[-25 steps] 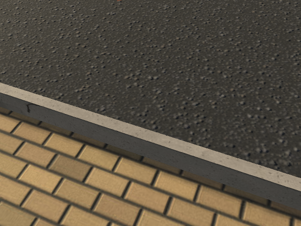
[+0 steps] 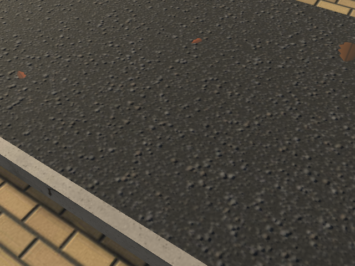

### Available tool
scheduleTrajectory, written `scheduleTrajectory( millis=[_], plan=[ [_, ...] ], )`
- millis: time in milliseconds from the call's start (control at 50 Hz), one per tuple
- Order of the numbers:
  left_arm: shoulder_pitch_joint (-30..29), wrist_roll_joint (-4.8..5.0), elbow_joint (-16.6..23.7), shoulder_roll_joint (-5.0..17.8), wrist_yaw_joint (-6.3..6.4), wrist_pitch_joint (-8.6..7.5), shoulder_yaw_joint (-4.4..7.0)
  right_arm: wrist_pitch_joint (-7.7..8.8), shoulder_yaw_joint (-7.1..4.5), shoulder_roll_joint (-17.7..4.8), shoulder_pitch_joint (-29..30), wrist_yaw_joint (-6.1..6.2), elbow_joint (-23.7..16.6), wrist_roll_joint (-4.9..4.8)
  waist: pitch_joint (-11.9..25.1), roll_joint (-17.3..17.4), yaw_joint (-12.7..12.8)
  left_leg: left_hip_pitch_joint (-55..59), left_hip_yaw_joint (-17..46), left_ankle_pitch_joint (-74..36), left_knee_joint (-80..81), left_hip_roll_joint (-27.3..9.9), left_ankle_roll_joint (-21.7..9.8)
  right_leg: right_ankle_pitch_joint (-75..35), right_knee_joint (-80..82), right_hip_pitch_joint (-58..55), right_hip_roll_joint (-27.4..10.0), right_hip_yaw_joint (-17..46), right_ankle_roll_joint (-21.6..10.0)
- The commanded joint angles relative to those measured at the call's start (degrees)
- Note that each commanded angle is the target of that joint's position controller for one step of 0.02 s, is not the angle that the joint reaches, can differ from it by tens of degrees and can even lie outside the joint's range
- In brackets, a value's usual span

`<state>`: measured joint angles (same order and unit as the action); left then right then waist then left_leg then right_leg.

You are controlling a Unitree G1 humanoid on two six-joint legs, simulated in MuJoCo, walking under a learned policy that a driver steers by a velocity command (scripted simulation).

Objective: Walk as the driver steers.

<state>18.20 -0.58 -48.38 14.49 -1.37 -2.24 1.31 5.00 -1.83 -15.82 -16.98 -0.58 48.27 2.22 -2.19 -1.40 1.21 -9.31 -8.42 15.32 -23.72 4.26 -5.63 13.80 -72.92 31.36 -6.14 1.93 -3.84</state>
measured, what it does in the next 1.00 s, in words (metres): climbs, turning right: right foot 0.15 m higher, then left foot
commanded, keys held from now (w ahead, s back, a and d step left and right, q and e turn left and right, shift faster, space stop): w+e+shift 1.00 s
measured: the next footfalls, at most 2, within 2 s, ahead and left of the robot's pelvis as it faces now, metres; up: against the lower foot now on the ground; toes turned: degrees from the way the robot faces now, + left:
right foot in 0.32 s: +0.48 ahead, -0.12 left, +0.15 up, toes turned -14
left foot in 0.70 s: +0.92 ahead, -0.12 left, +0.15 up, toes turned -38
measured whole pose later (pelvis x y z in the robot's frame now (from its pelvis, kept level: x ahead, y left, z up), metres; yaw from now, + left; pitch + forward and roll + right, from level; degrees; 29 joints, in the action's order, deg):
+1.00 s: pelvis +0.96 -0.31 +0.13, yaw -52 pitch +3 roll +2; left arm -4.3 -2.0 -29.2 17.7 -4.6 0.1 1.4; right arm 6.8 -2.5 -15.8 -32.5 0.7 51.8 1.6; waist -0.5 -3.6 -5.4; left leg 10.2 -14.1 25.5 -13.5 2.1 1.0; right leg 4.7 -56.4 48.7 -0.8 -5.8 -7.0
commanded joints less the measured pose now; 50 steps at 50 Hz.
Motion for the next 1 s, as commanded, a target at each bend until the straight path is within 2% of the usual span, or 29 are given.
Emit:
scheduleTrajectory(
  millis=[20, 80, 140, 200, 220, 240, 260, 280, 300, 320, 340, 360, 400, 420, 460, 480, 500, 540, 580, 620, 660, 680, 700, 720, 740, 780, 840, 920, 1000],
  plan=[
    [-0.4, -0.72, 2.6, 2.5, -0.9, 1.37, 0.92, 3.03, -0.91, -3.6, 0.5, -0.07, -2.2, -1.25, -1.9, 3.5, 0.6, 1.5, 7.3, -22.3, 16.7, -16.0, -2.3, -4.9, -0.1, 8.9, -2.6, 0.0, 0.4],
    [-6.4, -0.35, 5.2, -0.3, 0.42, 2.01, 0.2, 3.12, -0.66, -3.0, -6.3, 0.02, 0.9, -0.22, -0.2, 8.7, -1.1, 11.8, 2.3, -37.8, 13.7, -16.8, -1.7, -2.3, -16.9, 21.9, -0.6, -4.7, -1.4],
    [-15.3, 0.33, 10.0, -1.8, 2.89, 2.79, -0.21, 1.99, -0.68, -4.2, -13.6, -0.02, 4.5, 1.26, -6.8, 4.1, -0.9, 28.7, 4.7, -35.3, 9.0, -22.5, -3.0, 15.1, -49.0, 55.5, 2.4, -0.4, -6.1],
    [-32.8, 1.35, 19.1, -5.4, 2.51, 0.35, -3.44, 1.43, 1.14, -1.2, -20.2, 1.33, 8.9, 3.32, -12.2, 0.3, -1.6, 32.9, -1.0, -37.9, 10.8, -21.6, 2.1, 27.0, -43.1, 69.9, 3.4, -2.8, -8.4],
    [-36.9, 1.44, 21.3, -6.6, 1.57, -0.07, -4.87, 0.85, 1.77, -0.5, -20.3, 1.56, 9.3, 2.77, -11.5, -0.4, -1.3, 26.6, -6.0, -42.1, 14.6, -18.3, 3.6, 27.3, -35.6, 62.7, 4.2, -10.8, -7.7],
    [-28.8, 0.89, 20.1, -5.3, 0.02, 0.39, -5.87, 0.54, 2.14, -2.9, -9.6, 2.47, 5.0, 0.79, -7.5, -2.4, 6.2, 5.9, -13.9, -65.7, 18.0, -14.5, 4.9, 19.2, -17.0, 30.1, 5.9, -17.7, -8.5],
    [-19.6, 0.56, 15.3, -0.7, -1.77, 1.77, -4.57, 1.03, 1.9, -5.2, -6.4, 4.66, 2.2, -3.5, 5.6, -4.0, 9.1, -5.7, -11.0, -88.2, 12.7, -13.9, 2.9, 3.5, -8.4, -2.6, 11.8, -19.3, -7.3],
    [-9.7, 0.66, 13.0, 1.2, -1.81, 3.27, -2.95, 2.15, 0.47, -13.2, -8.0, 4.71, -0.3, -4.08, 11.2, 3.2, 13.0, -9.0, -9.1, -114.3, -2.4, -17.3, 2.4, 10.2, -9.2, -17.3, 16.2, -21.4, -6.5],
    [2.8, 0.46, 9.7, 4.9, -1.4, 4.07, -0.82, 2.14, -2.35, -20.0, -5.7, 3.03, -1.8, -4.48, 18.0, 11.5, 18.3, -8.2, -4.8, -128.4, -21.2, -20.6, 1.8, 17.0, -6.0, -27.0, 18.5, -16.3, -8.8],
    [9.0, 0.7, 6.9, 11.6, -0.78, 3.36, 2.63, 1.51, -3.49, -19.5, -3.0, 1.21, -3.3, -5.06, 20.7, 9.8, 20.7, -11.8, -2.7, -93.0, -52.8, -14.1, 3.4, 20.3, 9.0, -31.2, 15.2, 5.6, -16.2],
    [2.2, 0.72, 7.3, 19.3, 1.01, 3.86, 4.55, 2.72, -1.4, -9.2, 1.0, -2.18, -8.3, -2.77, 21.6, -12.5, 12.0, -28.6, 1.6, -3.9, -81.0, 3.5, 7.6, 9.1, 40.5, -33.3, 1.4, 45.8, -23.6],
    [-0.3, 1.15, 9.0, 20.6, 2.25, 3.96, 6.0, 4.32, -0.6, -6.8, 2.1, -3.18, -13.9, 0.33, 26.0, -7.8, 8.2, -35.6, 14.4, -7.9, -86.4, 2.4, 4.9, 18.7, 52.8, -38.6, -1.1, 68.6, -22.0],
    [0.5, -0.11, 3.8, 13.6, 2.96, 2.11, 4.55, 4.48, 1.2, -1.6, 6.8, -2.57, -15.1, 0.83, 4.9, 6.3, 2.7, -42.6, 15.5, -6.0, -84.3, -1.8, 3.0, 10.7, 50.9, -19.6, 1.0, 59.9, -15.8],
    [-1.0, -1.35, 3.0, 9.0, 2.93, 0.75, 3.63, 3.43, 2.43, 1.6, 8.3, -1.2, -16.2, 1.43, 0.0, 10.8, -0.1, -42.4, 15.6, -2.6, -83.1, -3.1, 3.5, 3.6, 46.6, -9.8, 3.0, 49.0, -15.2],
    [0.5, -1.48, 0.5, 5.1, 2.37, -1.51, 2.38, 0.55, 3.67, 5.5, 10.8, 0.6, -20.2, 1.84, 0.1, 5.0, -2.9, -48.8, 15.2, 10.4, -96.9, -2.4, 3.8, 0.7, 45.2, -4.9, 6.4, 38.6, -16.7],
    [1.0, -0.88, -0.6, 6.3, 1.8, -2.29, 2.61, -0.56, 4.34, 6.6, 11.3, 1.51, -21.9, 2.38, 0.1, 6.9, -5.1, -48.6, 15.0, 15.5, -91.4, -3.6, 3.3, 1.5, 45.5, -1.5, 8.3, 31.6, -15.5],
    [-4.2, -0.44, 1.1, 8.5, 1.37, -2.77, 2.91, -1.24, 4.59, 4.5, 12.8, 1.53, -23.7, 2.42, -3.3, 9.8, -7.7, -42.0, 13.4, 21.2, -70.4, -6.1, 3.6, 4.9, 51.0, 7.0, 10.7, 23.3, -13.9],
    [-6.6, -0.09, 3.8, 8.7, 1.97, -3.89, 3.28, -0.56, 3.18, -1.3, 18.8, 1.37, -27.1, -0.12, -6.9, 8.0, -5.1, -24.6, 7.2, 7.3, -43.7, -8.0, 6.8, -7.8, 60.4, 16.8, 13.4, 19.4, -13.9],
    [-5.3, 1.01, 4.0, 9.2, 1.93, -4.1, 3.92, -0.89, 3.45, 1.5, 14.4, 0.48, -24.5, -1.04, 4.6, 6.4, -3.8, 2.4, 6.9, -19.9, -28.6, -6.7, 7.6, -13.5, 62.3, 14.3, 15.0, 15.0, -11.2],
    [-2.9, 0.58, 4.3, 14.4, 1.71, -3.41, 5.91, -1.94, 2.07, -1.5, 7.1, -0.04, -21.5, -1.86, 10.9, 0.8, -5.8, 7.3, 6.5, -15.6, -17.7, -1.4, 7.4, -37.0, 51.5, -3.7, 15.0, 14.9, -8.6],
    [-8.8, -0.45, 6.3, 16.5, 0.81, -3.76, 7.18, -1.63, -1.1, -7.4, -6.6, 1.57, -17.8, -3.95, 15.6, -2.4, -16.6, 17.5, 7.1, -17.0, -6.9, -1.7, 8.3, -47.5, 28.0, -11.7, 15.0, 15.4, -4.1],
    [-13.8, -1.18, 8.5, 11.7, 0.47, -4.0, 6.27, -1.12, -2.5, -9.9, -17.5, 2.91, -12.5, -3.44, 16.3, 1.7, -20.4, 25.2, 9.4, -24.0, -0.4, -6.0, 8.0, -28.6, 11.5, -8.9, 16.2, 13.4, -1.8],
    [-15.1, -1.75, 11.2, 3.6, 0.48, -3.9, 3.94, -0.65, -2.63, -8.7, -18.3, 3.24, -9.3, -1.16, 11.5, 6.4, -16.8, 30.1, 12.4, -20.1, -3.8, -11.2, 8.7, 6.8, -0.4, 4.1, 16.9, 11.0, -2.5],
    [-12.1, -1.73, 15.0, -1.9, 1.46, -4.0, 1.64, 0.02, -1.37, -6.2, -17.4, 2.05, -10.5, 1.72, 10.5, 8.3, -10.8, 32.4, 21.6, -40.3, -14.8, -21.0, 9.0, 15.2, -11.0, 13.5, 12.7, 10.3, -3.7],
    [1.4, 2.17, 15.2, -0.5, 1.79, -2.87, 1.36, 0.49, -1.83, -6.8, -7.4, 1.72, -13.2, 3.69, 19.7, 12.7, -2.0, 33.1, 41.3, -23.5, -4.6, -29.7, -0.7, 10.4, -13.7, 17.8, 11.2, 6.1, -2.2],
    [-4.4, -1.27, 14.8, 4.0, 0.62, 0.1, 1.85, 1.78, -1.36, -1.4, 0.6, 0.9, -14.0, 2.13, 8.2, 1.9, -1.6, 12.6, 43.4, 18.1, 8.9, -26.3, -5.2, 3.3, -16.8, 19.0, 5.5, 3.6, -2.0],
    [-13.3, -1.78, 19.2, 4.3, -2.25, 2.14, 1.66, 3.64, -1.06, -2.3, -4.8, 1.09, -6.7, -0.13, -3.5, -0.1, -1.4, 2.5, 23.4, -1.9, 12.1, -22.1, 0.0, 1.3, -11.2, 22.6, 0.8, 4.5, -1.1],
    [-18.9, -1.74, 22.0, 4.6, -2.77, 2.48, 0.65, 3.78, -1.08, -3.6, -6.5, 0.77, -2.8, -0.81, -3.4, 5.1, -0.7, 1.8, 2.4, -30.8, 14.5, -14.5, 5.9, -8.9, 4.2, 15.5, 3.3, -2.7, -1.2],
    [-23.0, -1.39, 21.3, 3.8, -3.97, 1.92, -0.43, 2.79, -1.57, -7.1, -11.3, 2.04, -1.1, -0.78, -2.7, 5.5, -1.4, 5.6, -6.1, -66.2, 10.0, -12.3, 9.3, -11.8, 24.9, -0.2, 10.5, -15.5, -5.1]
  ],
)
